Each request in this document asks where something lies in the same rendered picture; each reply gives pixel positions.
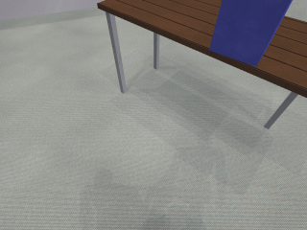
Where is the carton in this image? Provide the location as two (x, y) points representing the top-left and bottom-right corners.
(209, 0), (293, 67)

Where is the table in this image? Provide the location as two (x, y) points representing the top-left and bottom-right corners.
(97, 0), (307, 129)

